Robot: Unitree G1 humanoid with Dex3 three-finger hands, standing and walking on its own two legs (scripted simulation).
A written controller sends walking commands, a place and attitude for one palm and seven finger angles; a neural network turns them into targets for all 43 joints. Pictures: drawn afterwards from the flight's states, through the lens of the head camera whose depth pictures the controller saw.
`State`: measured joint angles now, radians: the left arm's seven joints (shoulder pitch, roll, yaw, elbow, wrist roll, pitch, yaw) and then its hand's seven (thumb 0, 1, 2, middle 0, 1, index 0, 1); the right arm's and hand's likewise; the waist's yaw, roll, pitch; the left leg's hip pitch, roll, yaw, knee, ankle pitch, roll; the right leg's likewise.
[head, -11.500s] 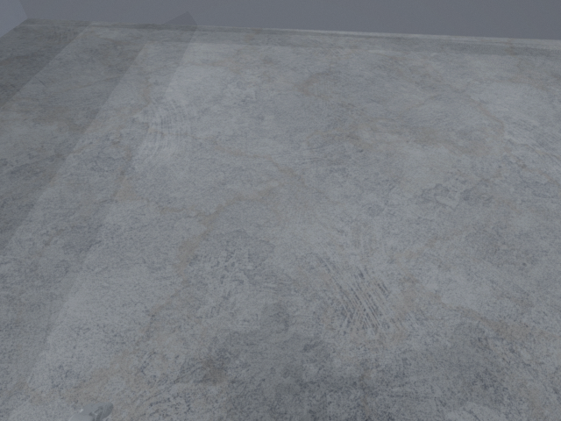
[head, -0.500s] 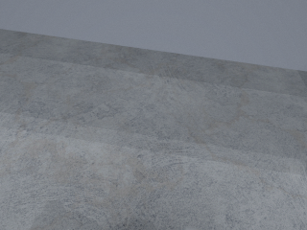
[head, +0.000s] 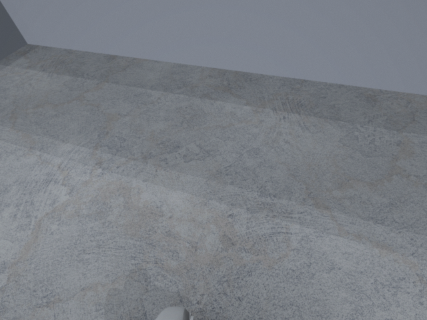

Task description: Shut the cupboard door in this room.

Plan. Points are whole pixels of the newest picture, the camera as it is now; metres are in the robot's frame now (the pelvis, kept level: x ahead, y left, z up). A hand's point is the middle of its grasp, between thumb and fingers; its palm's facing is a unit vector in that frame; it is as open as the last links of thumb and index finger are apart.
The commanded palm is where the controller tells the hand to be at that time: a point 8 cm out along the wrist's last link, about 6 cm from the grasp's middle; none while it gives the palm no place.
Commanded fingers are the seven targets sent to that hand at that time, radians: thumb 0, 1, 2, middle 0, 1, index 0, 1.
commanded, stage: turn or walk to find it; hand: left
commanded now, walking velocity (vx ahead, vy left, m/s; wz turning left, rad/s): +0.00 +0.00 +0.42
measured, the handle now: out of the picture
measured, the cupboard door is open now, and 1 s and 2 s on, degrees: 90 90 90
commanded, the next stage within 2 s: none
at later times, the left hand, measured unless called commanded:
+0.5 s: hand out of the picture -0.03 +0.28 -0.18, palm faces +0.25 -0.94 -0.23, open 7.4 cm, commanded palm none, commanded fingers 0.00 0.90 0.90 -0.20 -0.30 -0.20 -0.30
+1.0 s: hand out of the picture -0.04 +0.20 -0.14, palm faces +0.40 -0.87 -0.28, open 7.4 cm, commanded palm none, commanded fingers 0.00 0.90 0.90 -0.20 -0.30 -0.20 -0.30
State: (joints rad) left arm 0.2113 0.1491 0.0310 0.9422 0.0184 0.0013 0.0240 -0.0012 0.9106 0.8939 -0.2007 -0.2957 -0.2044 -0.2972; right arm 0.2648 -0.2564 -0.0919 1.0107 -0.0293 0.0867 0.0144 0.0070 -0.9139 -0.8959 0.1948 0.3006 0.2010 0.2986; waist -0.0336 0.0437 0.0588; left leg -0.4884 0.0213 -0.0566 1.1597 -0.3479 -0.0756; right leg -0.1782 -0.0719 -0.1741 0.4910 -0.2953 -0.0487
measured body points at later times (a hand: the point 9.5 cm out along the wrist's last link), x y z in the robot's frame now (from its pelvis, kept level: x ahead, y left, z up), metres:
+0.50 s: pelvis -0.03 +0.06 +0.00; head -0.01 +0.09 +0.45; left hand -0.04 +0.32 -0.16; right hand +0.13 -0.16 -0.13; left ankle -0.04 +0.15 -0.74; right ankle -0.02 -0.10 -0.67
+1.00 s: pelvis -0.05 -0.01 +0.00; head -0.02 -0.04 +0.45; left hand -0.07 +0.24 -0.12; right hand +0.05 -0.25 -0.17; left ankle -0.14 +0.13 -0.64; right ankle -0.01 -0.09 -0.74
